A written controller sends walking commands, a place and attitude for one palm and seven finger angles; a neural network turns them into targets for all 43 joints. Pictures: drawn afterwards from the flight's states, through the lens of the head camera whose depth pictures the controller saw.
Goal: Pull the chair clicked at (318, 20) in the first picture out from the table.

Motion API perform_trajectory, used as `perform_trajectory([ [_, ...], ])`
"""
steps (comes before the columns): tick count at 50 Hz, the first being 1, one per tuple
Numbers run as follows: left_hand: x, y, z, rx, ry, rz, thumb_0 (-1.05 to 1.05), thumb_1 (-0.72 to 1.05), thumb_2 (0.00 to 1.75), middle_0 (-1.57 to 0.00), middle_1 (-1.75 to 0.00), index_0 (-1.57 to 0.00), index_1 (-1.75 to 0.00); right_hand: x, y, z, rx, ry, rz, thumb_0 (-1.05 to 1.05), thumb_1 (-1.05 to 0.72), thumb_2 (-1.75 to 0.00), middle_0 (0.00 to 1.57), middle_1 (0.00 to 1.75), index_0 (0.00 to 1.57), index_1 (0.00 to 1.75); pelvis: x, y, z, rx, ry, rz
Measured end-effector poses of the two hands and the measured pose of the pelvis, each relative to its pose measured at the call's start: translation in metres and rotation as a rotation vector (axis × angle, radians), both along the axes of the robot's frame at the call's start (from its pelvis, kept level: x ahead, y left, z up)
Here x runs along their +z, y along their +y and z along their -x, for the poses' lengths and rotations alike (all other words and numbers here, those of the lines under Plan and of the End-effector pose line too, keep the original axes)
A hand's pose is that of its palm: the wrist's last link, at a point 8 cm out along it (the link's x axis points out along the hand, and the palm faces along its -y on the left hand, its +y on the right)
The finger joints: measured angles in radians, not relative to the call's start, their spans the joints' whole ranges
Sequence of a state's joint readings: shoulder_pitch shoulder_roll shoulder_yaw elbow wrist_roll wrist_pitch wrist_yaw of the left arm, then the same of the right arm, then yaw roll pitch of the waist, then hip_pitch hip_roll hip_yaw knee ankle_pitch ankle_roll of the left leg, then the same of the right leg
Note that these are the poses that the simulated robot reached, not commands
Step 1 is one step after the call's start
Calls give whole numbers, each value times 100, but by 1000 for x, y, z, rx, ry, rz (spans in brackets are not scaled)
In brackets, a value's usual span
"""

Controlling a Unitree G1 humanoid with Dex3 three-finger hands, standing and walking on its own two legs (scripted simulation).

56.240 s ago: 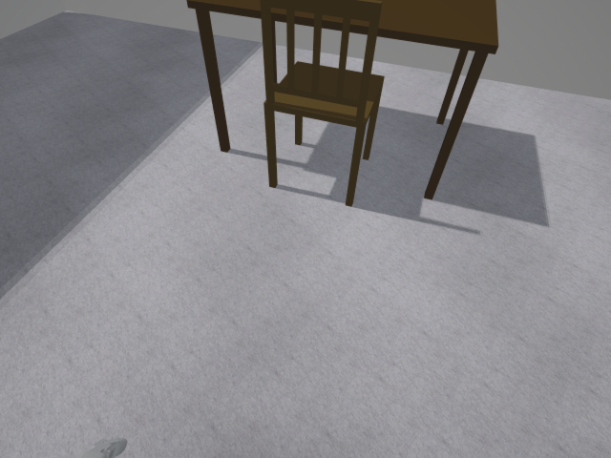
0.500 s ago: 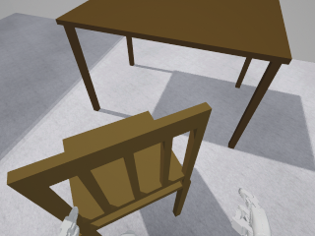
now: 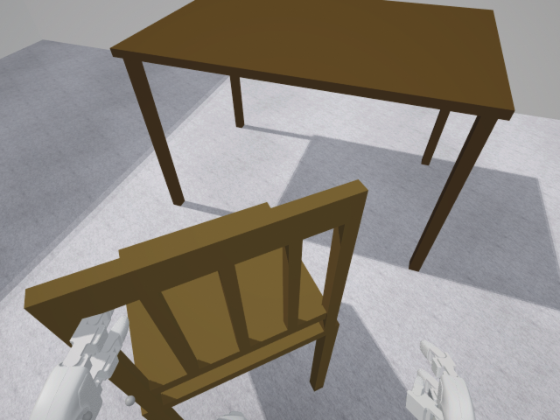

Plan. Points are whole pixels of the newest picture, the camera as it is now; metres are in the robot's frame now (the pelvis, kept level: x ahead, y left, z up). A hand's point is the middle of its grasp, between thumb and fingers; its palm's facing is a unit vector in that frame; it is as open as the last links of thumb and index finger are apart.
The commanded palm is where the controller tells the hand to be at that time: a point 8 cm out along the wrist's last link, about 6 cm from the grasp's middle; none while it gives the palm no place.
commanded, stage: draw the hand back to the body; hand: left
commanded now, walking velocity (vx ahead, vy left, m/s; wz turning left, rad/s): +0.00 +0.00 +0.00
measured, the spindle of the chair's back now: (235, 310) +0.30 +0.10 -0.02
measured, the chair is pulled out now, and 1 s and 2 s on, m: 0.57 0.58 0.57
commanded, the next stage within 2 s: step back with the hand held close in 1.04 s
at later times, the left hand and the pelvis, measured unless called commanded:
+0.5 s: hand (88, 378) +0.16 +0.22 +0.09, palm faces +0.20 -0.89 -0.42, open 11.1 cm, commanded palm +0.15 +0.29 +0.22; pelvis +0.03 -0.01 +0.05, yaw +1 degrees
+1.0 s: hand (76, 374) +0.16 +0.23 +0.10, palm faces +0.24 -0.82 -0.52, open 6.7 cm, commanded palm +0.17 +0.28 +0.24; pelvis +0.04 -0.02 +0.05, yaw +2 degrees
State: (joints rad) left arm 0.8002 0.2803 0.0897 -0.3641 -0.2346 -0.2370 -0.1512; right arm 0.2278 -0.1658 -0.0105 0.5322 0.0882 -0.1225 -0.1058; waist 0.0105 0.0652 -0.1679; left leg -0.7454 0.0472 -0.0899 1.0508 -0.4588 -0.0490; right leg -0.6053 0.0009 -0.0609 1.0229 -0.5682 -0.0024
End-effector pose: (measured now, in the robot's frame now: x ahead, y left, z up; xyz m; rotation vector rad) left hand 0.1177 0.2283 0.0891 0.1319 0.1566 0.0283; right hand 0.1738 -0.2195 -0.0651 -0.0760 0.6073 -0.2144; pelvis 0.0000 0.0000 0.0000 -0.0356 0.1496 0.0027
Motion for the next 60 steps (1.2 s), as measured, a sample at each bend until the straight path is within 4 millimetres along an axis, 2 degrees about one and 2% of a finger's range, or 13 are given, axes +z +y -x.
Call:
perform_trajectory([
  [8, 17, 5, 0, 77, 182, -189, -1, -29, 32, -24, -11, -3, -5, 36, 0, -15, 18, -23, 64, 1, -91, -90, 20, 30, 20, 30, 27, -2, -9, -4, -86, -2],
  [14, 25, 18, -3, 146, 251, -231, -1, -9, 42, -30, -18, -11, -10, 48, 5, -29, 67, -35, 76, 1, -91, -90, 20, 30, 20, 30, 40, -2, -15, 1, -130, -13],
  [25, 33, 35, -9, 280, 320, -258, 0, 31, 61, -34, -27, -23, -20, 52, 13, -51, 159, -40, 72, 1, -90, -90, 20, 30, 21, 30, 52, -6, -32, 12, -179, -32],
  [38, 40, 44, -13, 350, 382, -320, 1, 76, 83, -34, -34, -34, -30, 46, 5, -65, 198, -32, 54, 1, -90, -90, 20, 30, 21, 30, 54, -16, -43, 30, -193, -47],
  [46, 43, 42, -12, 373, 393, -348, 1, 87, 88, -29, -33, -37, -34, 38, -4, -63, 211, -16, 45, 1, -91, -90, 20, 30, 21, 30, 53, -22, -43, 36, -190, -51],
  [60, 45, 35, -6, 378, 365, -346, 1, 90, 90, -24, -31, -39, -35, 35, -13, -56, 212, -10, 39, 1, -91, -90, 20, 30, 21, 30, 51, -29, -38, 43, -200, -50],
])
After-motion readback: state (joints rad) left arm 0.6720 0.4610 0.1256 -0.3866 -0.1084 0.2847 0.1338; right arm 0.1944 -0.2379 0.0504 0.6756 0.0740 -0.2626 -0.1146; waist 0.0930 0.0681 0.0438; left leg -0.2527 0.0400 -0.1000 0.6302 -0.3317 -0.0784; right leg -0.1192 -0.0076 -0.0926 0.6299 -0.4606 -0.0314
